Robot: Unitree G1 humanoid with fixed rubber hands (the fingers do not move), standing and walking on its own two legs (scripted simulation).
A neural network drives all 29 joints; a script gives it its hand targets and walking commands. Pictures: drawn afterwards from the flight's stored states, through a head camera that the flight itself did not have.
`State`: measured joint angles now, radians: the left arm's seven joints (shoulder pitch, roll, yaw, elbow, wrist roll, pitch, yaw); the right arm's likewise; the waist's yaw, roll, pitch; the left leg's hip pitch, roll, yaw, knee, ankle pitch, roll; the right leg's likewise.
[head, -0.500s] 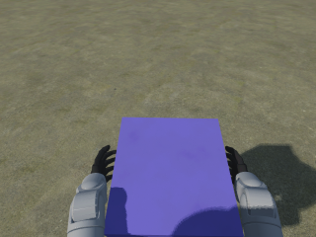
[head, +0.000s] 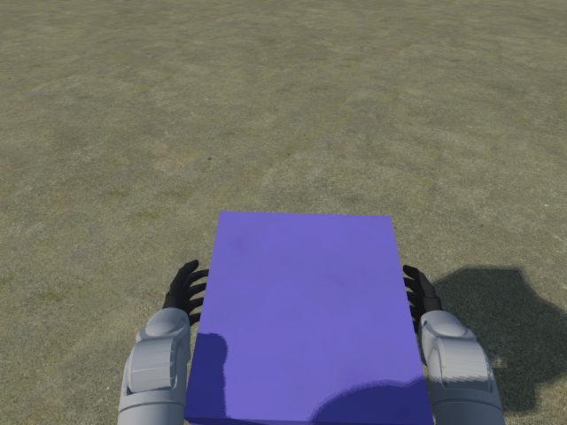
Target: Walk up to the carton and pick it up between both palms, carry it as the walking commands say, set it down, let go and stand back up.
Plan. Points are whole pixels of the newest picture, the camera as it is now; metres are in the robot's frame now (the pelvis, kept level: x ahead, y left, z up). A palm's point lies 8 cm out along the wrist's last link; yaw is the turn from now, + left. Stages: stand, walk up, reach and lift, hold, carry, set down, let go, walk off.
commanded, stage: hold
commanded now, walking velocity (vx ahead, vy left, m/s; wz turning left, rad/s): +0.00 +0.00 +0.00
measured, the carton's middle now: (300, 336) +0.28 +0.00 -0.04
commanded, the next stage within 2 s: carry in 0.34 s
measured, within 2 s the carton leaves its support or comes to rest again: neither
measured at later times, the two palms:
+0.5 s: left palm (166, 311) +0.27 +0.18 +0.05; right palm (418, 302) +0.29 -0.16 +0.05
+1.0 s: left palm (84, 243) +0.36 +0.32 +0.09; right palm (302, 199) +0.47 -0.01 +0.09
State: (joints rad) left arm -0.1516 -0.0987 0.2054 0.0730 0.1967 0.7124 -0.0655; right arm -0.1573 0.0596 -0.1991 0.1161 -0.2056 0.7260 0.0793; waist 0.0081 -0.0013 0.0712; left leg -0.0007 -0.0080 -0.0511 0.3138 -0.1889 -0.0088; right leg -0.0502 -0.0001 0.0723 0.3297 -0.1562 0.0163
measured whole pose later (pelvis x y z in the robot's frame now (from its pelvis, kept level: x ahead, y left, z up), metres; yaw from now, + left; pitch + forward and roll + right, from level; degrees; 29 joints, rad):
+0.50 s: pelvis +0.00 +0.01 -0.01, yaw +7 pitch -3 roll -2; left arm -0.18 -0.14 0.18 0.05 0.18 0.78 -0.02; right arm -0.14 -0.02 -0.19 0.06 -0.12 0.80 0.06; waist -0.06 0.01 -0.07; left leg -0.28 0.01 -0.02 0.69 -0.41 0.03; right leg -0.16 -0.02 -0.05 0.45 -0.24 0.03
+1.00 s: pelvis +0.16 +0.08 +0.00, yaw +19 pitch +6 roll -2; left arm -0.15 -0.07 0.13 -0.31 0.03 1.18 0.08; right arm -0.15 0.00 -0.16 -0.21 -0.02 1.18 -0.04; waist -0.02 -0.01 -0.19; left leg -0.07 -0.07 -0.13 0.28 -0.30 0.09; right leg -0.60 -0.05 -0.06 0.64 -0.13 0.06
